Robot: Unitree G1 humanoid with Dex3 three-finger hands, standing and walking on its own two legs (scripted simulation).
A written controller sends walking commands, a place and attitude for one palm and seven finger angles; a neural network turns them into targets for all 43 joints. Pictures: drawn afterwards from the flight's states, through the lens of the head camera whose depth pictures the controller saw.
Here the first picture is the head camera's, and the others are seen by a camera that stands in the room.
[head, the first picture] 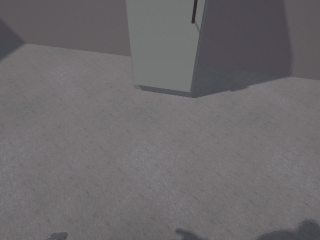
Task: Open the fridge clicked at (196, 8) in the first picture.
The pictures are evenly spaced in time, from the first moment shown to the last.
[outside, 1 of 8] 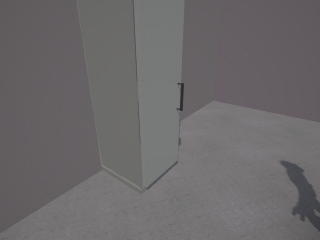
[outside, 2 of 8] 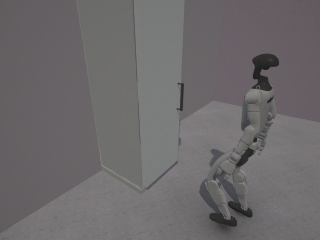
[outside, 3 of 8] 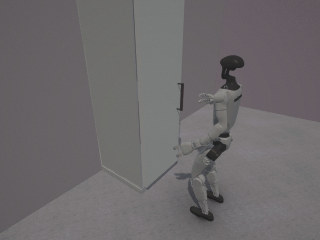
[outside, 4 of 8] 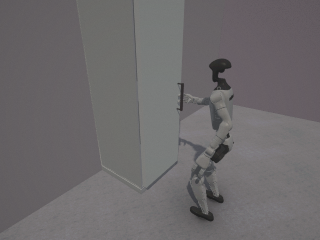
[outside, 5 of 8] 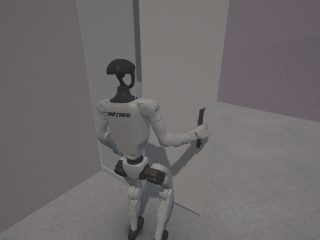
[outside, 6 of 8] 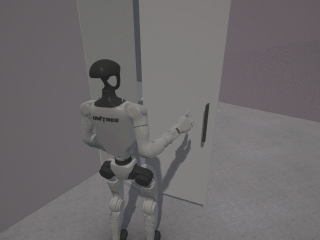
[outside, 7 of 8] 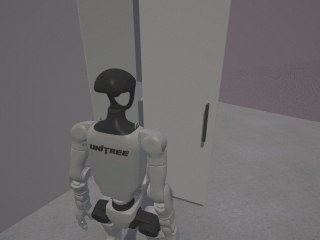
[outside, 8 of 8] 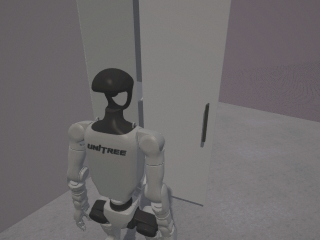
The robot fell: no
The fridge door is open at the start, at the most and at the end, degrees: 0 85 74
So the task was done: yes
